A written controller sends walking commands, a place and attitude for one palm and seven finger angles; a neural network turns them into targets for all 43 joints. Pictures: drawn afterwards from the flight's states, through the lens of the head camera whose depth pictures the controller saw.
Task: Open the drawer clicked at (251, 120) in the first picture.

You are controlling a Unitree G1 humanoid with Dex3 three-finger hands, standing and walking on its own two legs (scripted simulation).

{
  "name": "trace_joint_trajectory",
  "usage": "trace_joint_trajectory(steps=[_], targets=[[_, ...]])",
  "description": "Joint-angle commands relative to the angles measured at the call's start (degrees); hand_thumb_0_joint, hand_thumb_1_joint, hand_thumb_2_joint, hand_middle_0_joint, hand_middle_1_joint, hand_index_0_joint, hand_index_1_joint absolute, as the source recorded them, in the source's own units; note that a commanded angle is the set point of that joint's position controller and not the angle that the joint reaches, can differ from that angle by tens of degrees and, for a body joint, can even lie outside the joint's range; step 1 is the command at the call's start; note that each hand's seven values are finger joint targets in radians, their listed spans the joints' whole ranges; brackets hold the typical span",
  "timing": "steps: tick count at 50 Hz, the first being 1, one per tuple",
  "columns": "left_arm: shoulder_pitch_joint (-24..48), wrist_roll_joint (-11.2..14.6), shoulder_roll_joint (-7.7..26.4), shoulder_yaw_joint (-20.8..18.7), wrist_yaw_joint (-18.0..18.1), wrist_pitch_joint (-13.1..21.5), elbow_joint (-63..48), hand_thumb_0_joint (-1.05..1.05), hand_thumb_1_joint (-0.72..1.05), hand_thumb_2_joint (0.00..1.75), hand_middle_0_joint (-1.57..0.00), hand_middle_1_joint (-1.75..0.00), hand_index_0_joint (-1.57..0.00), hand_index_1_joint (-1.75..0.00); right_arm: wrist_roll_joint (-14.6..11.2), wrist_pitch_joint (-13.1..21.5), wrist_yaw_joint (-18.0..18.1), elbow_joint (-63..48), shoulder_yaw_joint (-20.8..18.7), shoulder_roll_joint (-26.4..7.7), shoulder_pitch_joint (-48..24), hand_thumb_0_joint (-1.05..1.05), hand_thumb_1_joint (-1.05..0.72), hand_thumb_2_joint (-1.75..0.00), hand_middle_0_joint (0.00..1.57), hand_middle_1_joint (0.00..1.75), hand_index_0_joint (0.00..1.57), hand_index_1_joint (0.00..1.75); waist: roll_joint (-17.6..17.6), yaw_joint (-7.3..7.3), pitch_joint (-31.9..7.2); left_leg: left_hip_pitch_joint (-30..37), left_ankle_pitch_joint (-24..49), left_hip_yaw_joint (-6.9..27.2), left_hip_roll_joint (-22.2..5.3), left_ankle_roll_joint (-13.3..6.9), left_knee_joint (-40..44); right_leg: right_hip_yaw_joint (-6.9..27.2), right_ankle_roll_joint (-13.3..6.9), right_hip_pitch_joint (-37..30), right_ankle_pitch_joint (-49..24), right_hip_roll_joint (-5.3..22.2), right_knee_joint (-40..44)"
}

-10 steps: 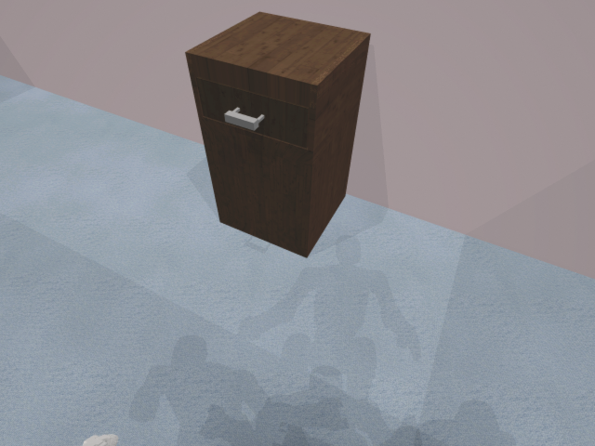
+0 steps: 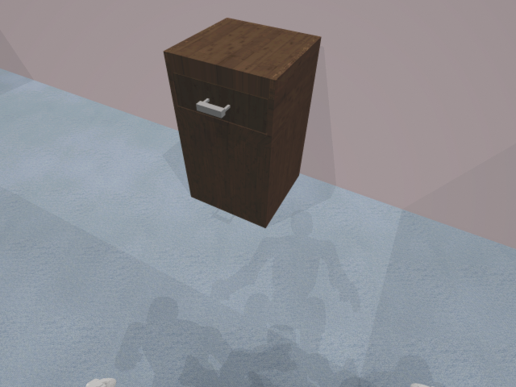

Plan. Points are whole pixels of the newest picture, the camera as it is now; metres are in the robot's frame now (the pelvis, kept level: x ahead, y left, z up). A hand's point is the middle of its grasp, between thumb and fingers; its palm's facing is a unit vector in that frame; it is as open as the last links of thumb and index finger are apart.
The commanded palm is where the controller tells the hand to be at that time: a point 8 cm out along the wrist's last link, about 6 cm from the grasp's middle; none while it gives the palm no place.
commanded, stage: stand and wait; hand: left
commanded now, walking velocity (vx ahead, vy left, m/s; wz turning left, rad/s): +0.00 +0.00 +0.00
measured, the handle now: (214, 106) +1.07 +0.23 -0.14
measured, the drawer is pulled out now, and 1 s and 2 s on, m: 0.00 0.00 0.00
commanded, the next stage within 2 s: look at it before walking up in 0.62 s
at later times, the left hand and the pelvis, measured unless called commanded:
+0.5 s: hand out of the picture +0.05 +0.24 -0.15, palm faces -0.03 -0.94 -0.34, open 7.4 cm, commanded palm none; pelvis -0.01 -0.01 +0.00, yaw +0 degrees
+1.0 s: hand out of the picture +0.06 +0.23 -0.15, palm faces -0.04 -0.94 -0.33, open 7.4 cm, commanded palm none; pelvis -0.01 -0.02 +0.01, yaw +0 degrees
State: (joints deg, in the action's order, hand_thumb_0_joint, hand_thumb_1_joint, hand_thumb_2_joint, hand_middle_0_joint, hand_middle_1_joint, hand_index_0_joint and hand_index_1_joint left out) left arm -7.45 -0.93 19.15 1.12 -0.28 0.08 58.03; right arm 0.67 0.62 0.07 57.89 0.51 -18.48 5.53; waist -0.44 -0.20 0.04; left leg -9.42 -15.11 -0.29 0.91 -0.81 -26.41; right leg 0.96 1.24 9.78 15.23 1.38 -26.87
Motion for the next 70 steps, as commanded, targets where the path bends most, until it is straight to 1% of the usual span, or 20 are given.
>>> trace_joint_trajectory(steps=[1,5,8,13,15,23,25,29,31,34,37,45,51,55,58,61,67,68,69,70], targets=[[2.65,0.24,11.88,-3.21,1.07,1.21,-3.63,0.00,0.90,0.90,-0.20,-0.30,-0.20,-0.30,0.19,1.46,0.70,-3.15,-3.29,-12.19,-2.80,0.00,-0.90,-0.90,0.20,0.30,0.20,0.30,0.42,0.25,-2.20,0.36,11.50,5.39,-6.80,-1.65,5.17,4.20,-3.06,-0.08,-10.65,5.18,4.35],[2.36,0.26,11.83,-3.29,1.06,1.25,-3.10,0.00,0.90,0.90,-0.20,-0.30,-0.20,-0.30,0.07,1.51,0.72,-2.48,-3.23,-12.14,-2.83,0.00,-0.90,-0.90,0.20,0.30,0.20,0.30,0.65,0.08,-2.43,0.68,12.18,5.58,-6.92,-1.62,5.36,4.23,-3.03,-0.76,-11.16,5.18,4.85],[2.27,0.30,11.63,-3.14,0.99,1.16,-2.47,0.00,0.90,0.90,-0.20,-0.30,-0.20,-0.30,0.06,1.41,0.68,-1.66,-3.11,-12.10,-2.65,0.00,-0.90,-0.90,0.20,0.30,0.20,0.30,0.78,0.15,-1.28,0.10,9.49,5.77,-6.88,-1.51,6.38,4.54,-2.95,-0.19,-8.80,5.14,5.75],[1.87,0.33,11.66,-3.09,0.91,1.15,-1.31,0.00,0.90,0.90,-0.20,-0.30,-0.20,-0.30,-0.04,1.42,0.65,-0.46,-2.91,-12.33,-2.09,0.00,-0.90,-0.90,0.20,0.30,0.20,0.30,0.96,0.07,-1.14,-0.12,8.09,6.06,-7.03,-1.45,7.19,4.80,-2.95,-0.53,-7.42,5.24,6.62],[1.76,0.31,11.89,-3.10,0.91,1.22,-1.02,0.00,0.90,0.90,-0.20,-0.30,-0.20,-0.30,-0.11,1.37,0.63,-0.13,-2.91,-12.42,-1.73,0.00,-0.90,-0.90,0.20,0.30,0.20,0.30,0.18,0.04,-1.63,0.29,8.38,6.09,-7.11,-1.41,7.12,4.83,-3.02,-0.67,-7.67,5.26,6.72],[1.42,0.40,11.92,-2.95,0.95,1.29,0.24,0.00,0.90,0.90,-0.20,-0.30,-0.20,-0.30,-0.14,1.39,0.61,1.45,-2.69,-12.68,-1.07,0.00,-0.90,-0.90,0.20,0.30,0.20,0.30,0.45,0.06,-1.57,0.70,8.24,6.02,-7.33,-1.19,7.84,5.22,-3.07,-0.90,-7.83,5.44,7.40],[1.43,0.33,12.02,-2.99,0.99,1.32,0.40,0.00,0.90,0.90,-0.20,-0.30,-0.20,-0.30,-0.21,1.35,0.60,1.63,-2.73,-12.65,-0.89,0.00,-0.90,-0.90,0.20,0.30,0.20,0.30,-0.11,0.12,-1.38,0.93,8.77,5.97,-7.37,-1.14,7.88,5.23,-3.09,-0.71,-8.52,5.33,7.31],[1.53,0.32,11.95,-2.92,0.98,1.31,0.54,0.00,0.90,0.90,-0.20,-0.30,-0.20,-0.30,-0.18,1.26,0.56,1.99,-2.66,-12.50,-0.85,0.00,-0.90,-0.90,0.20,0.30,0.20,0.30,0.06,0.14,-0.29,0.31,7.12,5.82,-7.34,-1.02,8.43,5.66,-3.06,-0.24,-6.83,5.43,8.17],[1.36,0.30,12.07,-2.98,1.00,1.40,0.40,0.00,0.90,0.90,-0.20,-0.30,-0.20,-0.30,-0.18,1.32,0.53,2.00,-2.62,-12.46,-0.74,0.00,-0.90,-0.90,0.20,0.30,0.20,0.30,-0.06,0.05,-1.11,0.67,7.91,5.80,-7.34,-0.98,8.17,5.53,-3.08,-0.72,-7.51,5.55,8.05],[1.69,0.29,12.01,-2.93,0.95,1.37,0.48,0.00,0.90,0.90,-0.20,-0.30,-0.20,-0.30,-0.13,1.27,0.52,2.12,-2.56,-12.41,-0.79,0.00,-0.90,-0.90,0.20,0.30,0.20,0.30,-0.02,0.13,-0.03,0.25,7.01,5.83,-7.27,-0.86,8.47,5.81,-3.07,0.10,-6.18,5.45,8.57],[1.72,0.25,11.92,-2.94,0.93,1.32,0.42,0.00,0.90,0.90,-0.20,-0.30,-0.20,-0.30,-0.12,1.28,0.49,2.10,-2.61,-12.40,-0.85,0.00,-0.90,-0.90,0.20,0.30,0.20,0.30,0.15,0.17,-0.36,0.58,6.52,5.95,-7.29,-0.86,8.64,5.80,-3.02,0.40,-5.29,5.30,8.61],[1.50,0.24,11.85,-3.03,0.95,1.54,0.18,0.00,0.90,0.90,-0.20,-0.30,-0.20,-0.30,-0.23,1.28,0.53,1.97,-2.60,-12.20,-0.85,0.00,-0.90,-0.90,0.20,0.30,0.20,0.30,-0.49,0.11,-0.99,1.32,8.77,5.62,-7.39,-0.75,7.97,5.86,-3.13,-0.13,-8.33,5.45,8.64],[1.41,0.28,11.86,-2.94,0.98,1.61,0.31,0.00,0.90,0.90,-0.20,-0.30,-0.20,-0.30,-0.21,1.31,0.57,2.17,-2.53,-12.21,-0.94,0.00,-0.90,-0.90,0.20,0.30,0.20,0.30,-0.02,0.22,-1.92,2.29,10.51,5.40,-7.56,-0.66,7.89,5.77,-3.18,-0.95,-11.03,5.57,8.31],[1.20,0.28,11.90,-2.99,0.99,1.58,0.45,0.00,0.90,0.90,-0.20,-0.30,-0.20,-0.30,-0.30,1.29,0.60,2.25,-2.44,-12.30,-0.95,0.00,-0.90,-0.90,0.20,0.30,0.20,0.30,0.50,0.12,-2.00,2.38,10.99,5.36,-7.75,-0.66,8.10,5.59,-3.11,-1.48,-11.66,5.46,8.32],[1.18,0.31,11.77,-2.93,0.97,1.54,0.59,0.00,0.90,0.90,-0.20,-0.30,-0.20,-0.30,-0.24,1.23,0.63,2.30,-2.39,-12.27,-1.08,0.00,-0.90,-0.90,0.20,0.30,0.20,0.30,0.47,0.06,-1.11,2.16,10.16,5.37,-7.62,-0.59,8.39,5.78,-3.07,-1.15,-10.85,5.46,8.75],[1.23,0.31,11.88,-3.01,0.99,1.61,0.62,0.00,0.90,0.90,-0.20,-0.30,-0.20,-0.30,-0.27,1.25,0.66,2.31,-2.46,-12.25,-0.84,0.00,-0.90,-0.90,0.20,0.30,0.20,0.30,0.14,0.21,-1.94,2.67,10.95,5.35,-7.71,-0.54,8.27,5.67,-3.11,-1.72,-11.88,5.56,8.64],[1.26,0.27,11.76,-2.92,0.95,1.46,0.70,0.00,0.90,0.90,-0.20,-0.30,-0.20,-0.30,-0.25,1.23,0.64,2.42,-2.37,-12.31,-1.14,0.00,-0.90,-0.90,0.20,0.30,0.20,0.30,0.67,0.05,-0.70,2.18,10.07,5.47,-7.76,-0.58,8.99,5.57,-2.93,-1.26,-10.42,5.33,9.00],[1.26,0.29,11.92,-3.06,0.98,1.43,0.50,0.00,0.90,0.90,-0.20,-0.30,-0.20,-0.30,-0.25,1.20,0.58,2.15,-2.42,-12.39,-1.07,0.00,-0.90,-0.90,0.20,0.30,0.20,0.30,0.79,0.07,-0.93,1.74,11.15,5.95,-7.60,-0.66,8.61,5.04,-2.86,-1.85,-10.96,5.48,8.46],[1.22,0.31,11.77,-3.22,1.03,1.25,0.33,0.00,0.90,0.90,-0.20,-0.30,-0.20,-0.30,-0.24,1.04,0.50,1.90,-2.39,-12.18,-1.13,0.00,-0.90,-0.90,0.20,0.30,0.20,0.30,0.29,-0.06,-0.65,0.96,11.82,6.10,-7.56,-0.73,8.03,4.32,-2.67,-1.91,-11.08,5.71,7.68],[0.50,0.31,10.16,-3.12,1.22,0.82,0.23,0.00,0.90,0.90,-0.20,-0.30,-0.20,-0.30,-0.21,0.65,0.39,1.77,-2.18,-10.47,-0.49,0.00,-0.90,-0.90,0.20,0.30,0.20,0.30,0.62,-0.09,-0.75,-0.10,12.76,6.30,-7.43,-0.59,7.01,3.70,-2.33,-1.90,-11.32,5.85,6.40]])
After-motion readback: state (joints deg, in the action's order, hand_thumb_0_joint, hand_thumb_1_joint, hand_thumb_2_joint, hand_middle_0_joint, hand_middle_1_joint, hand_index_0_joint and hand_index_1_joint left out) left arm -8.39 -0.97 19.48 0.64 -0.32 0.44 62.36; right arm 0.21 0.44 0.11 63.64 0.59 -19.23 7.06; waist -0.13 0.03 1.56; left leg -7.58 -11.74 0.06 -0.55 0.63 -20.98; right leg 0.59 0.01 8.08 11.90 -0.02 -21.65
